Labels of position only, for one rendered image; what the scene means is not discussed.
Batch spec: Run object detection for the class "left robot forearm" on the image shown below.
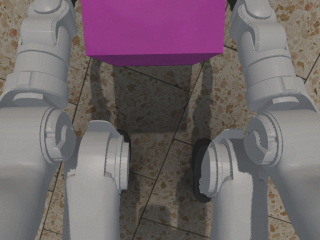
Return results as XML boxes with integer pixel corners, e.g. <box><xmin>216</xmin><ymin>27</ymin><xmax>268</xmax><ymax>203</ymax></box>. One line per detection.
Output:
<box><xmin>0</xmin><ymin>0</ymin><xmax>78</xmax><ymax>109</ymax></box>

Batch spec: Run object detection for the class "robot shin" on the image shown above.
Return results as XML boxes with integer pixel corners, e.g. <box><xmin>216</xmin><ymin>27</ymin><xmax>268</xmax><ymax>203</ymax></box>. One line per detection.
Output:
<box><xmin>199</xmin><ymin>128</ymin><xmax>269</xmax><ymax>198</ymax></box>
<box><xmin>63</xmin><ymin>120</ymin><xmax>120</xmax><ymax>182</ymax></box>

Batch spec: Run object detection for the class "right robot hand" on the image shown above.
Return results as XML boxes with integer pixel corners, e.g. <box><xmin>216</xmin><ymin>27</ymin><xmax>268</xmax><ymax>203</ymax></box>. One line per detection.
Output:
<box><xmin>227</xmin><ymin>0</ymin><xmax>237</xmax><ymax>11</ymax></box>

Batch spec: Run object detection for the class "robot right upper arm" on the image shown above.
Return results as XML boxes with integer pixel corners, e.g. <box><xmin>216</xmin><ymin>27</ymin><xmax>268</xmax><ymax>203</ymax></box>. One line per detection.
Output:
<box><xmin>243</xmin><ymin>109</ymin><xmax>320</xmax><ymax>240</ymax></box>

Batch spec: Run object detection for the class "right robot forearm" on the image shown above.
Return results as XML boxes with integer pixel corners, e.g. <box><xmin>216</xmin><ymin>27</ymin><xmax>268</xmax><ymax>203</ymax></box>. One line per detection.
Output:
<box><xmin>229</xmin><ymin>0</ymin><xmax>320</xmax><ymax>115</ymax></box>

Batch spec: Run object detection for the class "robot right shin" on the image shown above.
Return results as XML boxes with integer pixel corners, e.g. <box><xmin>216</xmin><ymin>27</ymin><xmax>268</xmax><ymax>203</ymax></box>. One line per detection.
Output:
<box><xmin>199</xmin><ymin>128</ymin><xmax>269</xmax><ymax>198</ymax></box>

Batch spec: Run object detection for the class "carton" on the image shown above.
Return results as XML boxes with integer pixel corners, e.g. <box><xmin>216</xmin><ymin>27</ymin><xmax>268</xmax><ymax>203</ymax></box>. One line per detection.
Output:
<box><xmin>80</xmin><ymin>0</ymin><xmax>226</xmax><ymax>67</ymax></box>

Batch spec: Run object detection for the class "robot left shin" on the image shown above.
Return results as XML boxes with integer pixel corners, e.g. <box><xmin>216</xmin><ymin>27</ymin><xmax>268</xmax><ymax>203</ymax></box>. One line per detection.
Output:
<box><xmin>63</xmin><ymin>120</ymin><xmax>120</xmax><ymax>182</ymax></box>

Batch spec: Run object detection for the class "robot left upper arm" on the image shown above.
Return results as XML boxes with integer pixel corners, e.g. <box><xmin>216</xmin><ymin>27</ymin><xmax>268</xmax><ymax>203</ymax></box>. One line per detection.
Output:
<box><xmin>0</xmin><ymin>106</ymin><xmax>77</xmax><ymax>240</ymax></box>

